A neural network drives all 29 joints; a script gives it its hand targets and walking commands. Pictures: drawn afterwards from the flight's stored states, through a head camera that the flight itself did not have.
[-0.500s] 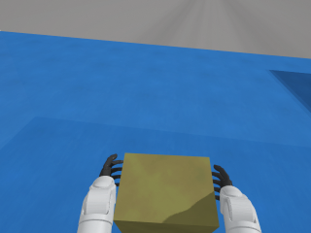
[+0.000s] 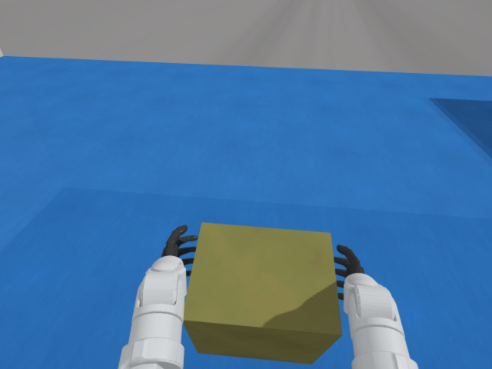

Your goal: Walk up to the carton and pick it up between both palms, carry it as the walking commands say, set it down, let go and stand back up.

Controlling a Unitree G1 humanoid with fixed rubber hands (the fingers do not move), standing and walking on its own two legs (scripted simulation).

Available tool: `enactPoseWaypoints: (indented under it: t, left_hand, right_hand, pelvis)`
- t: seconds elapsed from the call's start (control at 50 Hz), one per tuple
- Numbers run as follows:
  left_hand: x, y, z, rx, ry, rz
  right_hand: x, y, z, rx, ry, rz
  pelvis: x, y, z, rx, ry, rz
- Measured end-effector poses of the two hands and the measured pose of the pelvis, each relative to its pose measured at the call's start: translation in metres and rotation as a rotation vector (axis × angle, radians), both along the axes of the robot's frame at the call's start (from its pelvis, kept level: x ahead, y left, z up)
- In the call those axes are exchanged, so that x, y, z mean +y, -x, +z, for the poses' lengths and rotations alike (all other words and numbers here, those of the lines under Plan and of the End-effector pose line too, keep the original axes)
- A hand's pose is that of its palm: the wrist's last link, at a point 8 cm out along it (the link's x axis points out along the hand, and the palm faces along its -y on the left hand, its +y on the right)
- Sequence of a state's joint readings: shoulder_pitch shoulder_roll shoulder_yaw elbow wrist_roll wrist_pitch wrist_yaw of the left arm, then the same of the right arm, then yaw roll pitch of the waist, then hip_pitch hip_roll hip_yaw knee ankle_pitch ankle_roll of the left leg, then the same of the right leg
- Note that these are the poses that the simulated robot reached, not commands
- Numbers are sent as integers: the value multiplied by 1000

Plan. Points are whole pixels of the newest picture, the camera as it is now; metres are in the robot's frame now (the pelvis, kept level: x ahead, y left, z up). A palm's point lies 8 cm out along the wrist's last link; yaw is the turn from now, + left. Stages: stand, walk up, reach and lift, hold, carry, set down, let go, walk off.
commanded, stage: set down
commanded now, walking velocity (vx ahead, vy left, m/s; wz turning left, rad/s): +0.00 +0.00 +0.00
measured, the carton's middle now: (259, 297) +0.30 -0.01 -0.04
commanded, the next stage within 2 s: none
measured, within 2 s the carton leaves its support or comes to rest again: neither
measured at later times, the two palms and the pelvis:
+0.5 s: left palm (183, 283) +0.32 +0.14 -0.03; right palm (346, 295) +0.30 -0.17 -0.03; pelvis +0.00 -0.01 -0.02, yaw +0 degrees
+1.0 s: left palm (197, 293) +0.36 +0.13 -0.11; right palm (339, 307) +0.33 -0.19 -0.13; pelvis -0.01 -0.01 -0.07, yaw -1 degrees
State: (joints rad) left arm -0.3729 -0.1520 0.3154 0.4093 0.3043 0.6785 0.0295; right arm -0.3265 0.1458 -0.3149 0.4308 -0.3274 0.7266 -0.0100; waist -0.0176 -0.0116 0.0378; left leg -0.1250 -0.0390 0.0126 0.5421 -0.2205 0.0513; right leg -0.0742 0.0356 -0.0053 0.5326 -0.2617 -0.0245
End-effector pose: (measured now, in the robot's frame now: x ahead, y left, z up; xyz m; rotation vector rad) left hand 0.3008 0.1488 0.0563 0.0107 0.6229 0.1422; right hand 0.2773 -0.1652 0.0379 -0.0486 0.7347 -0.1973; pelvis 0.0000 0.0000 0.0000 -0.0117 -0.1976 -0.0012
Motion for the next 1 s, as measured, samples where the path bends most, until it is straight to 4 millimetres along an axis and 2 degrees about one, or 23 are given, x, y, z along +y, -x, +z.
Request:
enactPoseWaypoints:
  t: [0.08, 0.16, 0.48, 0.72, 1.0]
  left_hand:
    - [-7, -10, 0, 10, -10, -27]
    - [-11, -14, -8, 18, -9, -34]
    - [-6, -22, -80, 74, 15, 4]
    - [-16, -41, -120, 70, -9, 9]
    - [-23, -57, -169, 57, 5, 18]
  right_hand:
    - [-6, -3, -6, 11, -11, -13]
    - [-11, -5, -13, 20, -10, -18]
    - [-8, -24, -65, 63, -10, -2]
    - [-17, -42, -114, 54, -20, -3]
    - [-23, -57, -165, 33, -26, -29]
  pelvis:
    - [-1, 4, -1, 22, -10, -13]
    - [-4, 5, -3, 48, -15, -23]
    - [-14, 5, -18, 231, -2, 3]
    - [-11, 3, -37, 414, -9, -14]
    - [-10, 6, -73, 600, -12, -14]
